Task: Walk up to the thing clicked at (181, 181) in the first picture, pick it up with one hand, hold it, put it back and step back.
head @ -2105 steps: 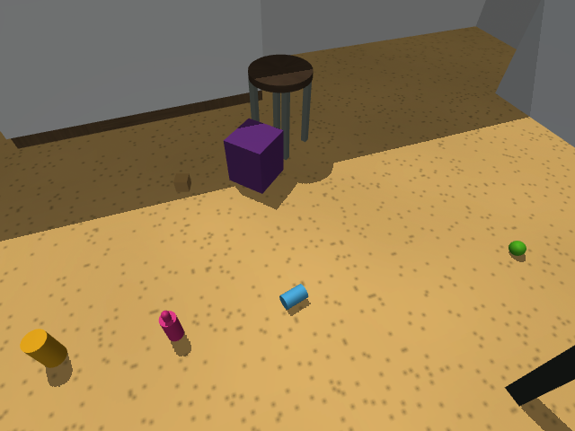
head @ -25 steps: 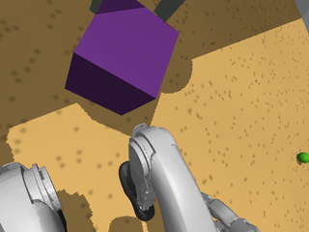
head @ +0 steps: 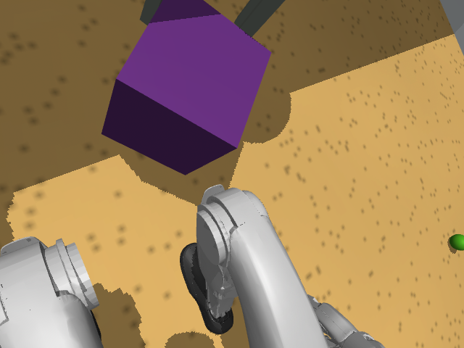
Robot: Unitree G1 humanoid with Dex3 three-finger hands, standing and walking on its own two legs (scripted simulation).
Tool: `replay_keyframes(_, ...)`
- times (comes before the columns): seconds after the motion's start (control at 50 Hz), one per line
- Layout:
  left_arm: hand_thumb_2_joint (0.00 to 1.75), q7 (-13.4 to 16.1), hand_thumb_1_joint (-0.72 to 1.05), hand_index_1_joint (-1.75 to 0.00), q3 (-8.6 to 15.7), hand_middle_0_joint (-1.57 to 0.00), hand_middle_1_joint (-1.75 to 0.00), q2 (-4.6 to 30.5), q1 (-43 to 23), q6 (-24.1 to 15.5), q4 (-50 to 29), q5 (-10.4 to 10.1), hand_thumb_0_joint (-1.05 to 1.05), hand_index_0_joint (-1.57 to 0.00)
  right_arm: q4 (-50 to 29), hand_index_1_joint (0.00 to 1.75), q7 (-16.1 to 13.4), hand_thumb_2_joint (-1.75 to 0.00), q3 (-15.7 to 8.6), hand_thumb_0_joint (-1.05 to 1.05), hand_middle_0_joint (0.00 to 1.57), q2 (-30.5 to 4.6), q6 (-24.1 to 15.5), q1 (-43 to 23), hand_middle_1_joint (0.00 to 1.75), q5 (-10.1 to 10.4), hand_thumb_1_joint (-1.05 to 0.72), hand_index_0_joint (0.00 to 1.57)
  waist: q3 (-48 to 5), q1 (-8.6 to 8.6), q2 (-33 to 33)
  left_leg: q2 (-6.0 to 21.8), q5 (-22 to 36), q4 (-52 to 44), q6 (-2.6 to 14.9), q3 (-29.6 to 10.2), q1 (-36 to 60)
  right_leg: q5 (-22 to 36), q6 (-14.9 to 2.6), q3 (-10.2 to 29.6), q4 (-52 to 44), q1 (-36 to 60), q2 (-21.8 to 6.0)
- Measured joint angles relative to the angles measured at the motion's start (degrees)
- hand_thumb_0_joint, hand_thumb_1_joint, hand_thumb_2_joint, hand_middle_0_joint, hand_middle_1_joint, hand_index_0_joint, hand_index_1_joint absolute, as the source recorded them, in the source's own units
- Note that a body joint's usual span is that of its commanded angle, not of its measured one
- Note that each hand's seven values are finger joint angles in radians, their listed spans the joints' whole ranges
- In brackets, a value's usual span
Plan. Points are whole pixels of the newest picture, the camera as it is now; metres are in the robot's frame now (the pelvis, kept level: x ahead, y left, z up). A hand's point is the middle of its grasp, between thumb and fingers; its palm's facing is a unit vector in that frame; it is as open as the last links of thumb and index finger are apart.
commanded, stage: close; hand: left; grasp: from above
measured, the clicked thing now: out of the picture +0.45 +0.29 -0.27
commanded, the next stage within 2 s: settle in 0.22 s
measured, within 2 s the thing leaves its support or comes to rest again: leaves its support in 0.62 s
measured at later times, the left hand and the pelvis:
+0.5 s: hand out of the picture +0.44 +0.31 -0.23, palm faces -0.49 -0.07 -0.87, open 9.1 cm; pelvis +0.00 +0.00 +0.00, yaw +1 degrees
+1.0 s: hand out of the picture +0.44 +0.32 -0.14, palm faces -0.45 -0.01 -0.89, open 8.9 cm; pelvis +0.00 +0.00 +0.03, yaw +4 degrees
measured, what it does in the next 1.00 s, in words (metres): stands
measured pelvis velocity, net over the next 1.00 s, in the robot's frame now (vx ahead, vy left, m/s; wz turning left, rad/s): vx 0.00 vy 0.00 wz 0.06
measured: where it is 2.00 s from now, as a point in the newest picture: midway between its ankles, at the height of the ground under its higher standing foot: (156, 332)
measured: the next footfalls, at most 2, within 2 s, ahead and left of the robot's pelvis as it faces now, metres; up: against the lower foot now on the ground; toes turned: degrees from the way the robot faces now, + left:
none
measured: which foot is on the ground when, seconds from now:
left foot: down 0.00-1.00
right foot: down 0.00-1.00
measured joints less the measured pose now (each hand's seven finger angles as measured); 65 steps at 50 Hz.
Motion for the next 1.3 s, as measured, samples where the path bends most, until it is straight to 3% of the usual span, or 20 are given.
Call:
replay_keyframes(0.12,0.45,3.8,0.13,-0.49,-1.2,-0.70,-0.50,-1.1,-0.6,1.4,1.8,0.9,0.00,-0.72,1.2,0.30,0.1,-0.90,-0.6,0.00,0.20,0.2,-1.1,-0.5,0.30,-0.4,-0.90,0.21,-0.9,-0.07,0.3,0.1,0.0,-0.2,0.53,0.6,-0.5,-0.2,0.30,0.4,-0.1,-0.2,0.0)
replay_keyframes(0.28,0.40,4.4,0.13,-0.45,-1.5,-0.80,-0.46,-1.8,-2.1,4.9,3.7,-0.1,-0.01,-0.77,1.4,0.30,1.1,-0.90,-1.1,0.00,0.20,-0.1,-3.2,-0.8,0.30,0.1,-0.90,0.21,-1.1,-0.71,0.8,0.2,0.3,-0.6,0.82,1.2,-1.2,0.0,0.32,0.9,-0.3,-1.0,-0.1)
replay_keyframes(0.48,0.36,-0.4,0.16,-0.42,1.5,-0.92,-0.43,-1.5,-1.7,6.0,1.2,-3.1,0.02,-0.78,-0.3,0.30,1.2,-0.90,-1.6,0.00,0.20,-0.8,-3.7,0.4,0.30,1.2,-0.91,0.21,-0.2,-0.73,1.5,0.2,0.2,-0.7,0.41,1.3,-1.2,-0.1,0.27,1.0,0.0,-1.5,-0.2)
replay_keyframes(0.6,0.35,-3.8,0.19,-0.42,4.7,-0.99,-0.42,-1.7,1.7,5.0,-4.5,-3.0,0.03,-0.77,-1.1,0.30,0.7,-0.91,-3.0,0.00,0.20,-0.8,-1.8,1.3,0.30,1.7,-0.92,0.21,-0.4,0.04,2.2,-0.3,0.1,-1.0,-0.18,1.0,-0.8,-0.6,-0.32,0.7,-0.1,-1.0,-0.6)
replay_keyframes(0.68,0.34,-6.2,0.19,-0.42,5.5,-1.02,-0.42,-2.6,4.4,4.2,-10.2,-2.8,0.04,-0.78,-1.3,0.30,0.5,-0.91,-4.7,0.00,0.20,-1.1,-0.2,2.2,0.30,2.4,-0.92,0.21,-1.1,1.42,3.0,-0.7,0.3,-1.4,-0.38,1.0,-0.8,-0.7,-0.57,0.6,-0.3,-0.8,-1.0)
replay_keyframes(0.78,0.34,-8.9,0.18,-0.42,2.8,-1.04,-0.41,-5.4,6.2,3.8,-17.7,-3.8,0.03,-0.79,-0.6,0.30,0.4,-0.91,-7.4,0.00,0.20,-1.3,1.5,3.3,0.30,4.1,-0.92,0.21,-3.6,4.05,4.6,-0.8,0.7,-2.5,-0.12,1.8,-1.0,-0.8,-0.53,1.2,-1.0,-0.9,-1.3)
replay_keyframes(0.88,0.34,-10.8,0.18,-0.42,-0.3,-1.04,-0.40,-7.8,4.4,4.8,-18.2,-4.8,0.03,-0.79,-0.2,0.30,-0.1,-0.91,-9.2,0.00,0.20,-0.8,3.3,3.1,0.30,5.9,-0.92,0.20,-6.5,5.42,6.1,-0.8,1.4,-4.3,0.47,3.1,-0.8,-0.6,-0.40,2.1,-2.2,-0.6,-1.7)
replay_keyframes(1.04,0.34,-15.8,0.18,-0.42,-3.2,-1.04,-0.41,-10.3,1.9,7.1,-17.9,-6.2,0.03,-0.79,-0.6,0.30,-1.7,-0.91,-9.9,0.00,0.20,0.7,5.7,2.9,0.30,8.2,-0.92,0.20,-8.4,6.06,7.2,-0.8,2.9,-7.9,1.04,4.9,0.7,0.4,-0.47,3.3,-4.9,0.7,-2.2)
replay_keyframes(1.16,0.34,-19.2,0.18,-0.42,-3.9,-1.04,-0.41,-11.0,1.9,6.6,-19.5,-7.1,0.03,-0.79,-0.7,0.30,-3.0,-0.91,-10.0,0.00,0.20,1.1,7.3,4.0,0.30,9.0,-0.92,0.21,-8.9,6.16,7.4,-0.9,4.1,-10.0,1.09,5.6,1.6,1.2,-0.68,3.8,-6.5,1.4,-2.6)
replay_keyframes(1.3,0.37,-20.5,0.17,-0.43,-3.6,-1.04,-0.42,-10.6,1.9,5.1,-21.1,-7.1,0.03,-0.78,-0.4,0.30,-4.2,-0.91,-10.4,0.00,0.20,0.7,8.3,5.5,0.30,9.2,-0.92,0.21,-8.8,5.93,7.5,-1.2,5.1,-11.1,1.26,6.0,2.0,1.9,-0.77,4.0,-7.4,1.9,-2.8)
